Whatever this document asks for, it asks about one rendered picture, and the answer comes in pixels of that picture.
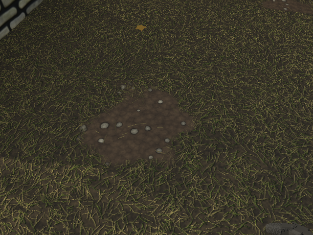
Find robot right hand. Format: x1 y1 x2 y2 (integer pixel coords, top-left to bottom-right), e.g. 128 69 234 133
265 222 313 235

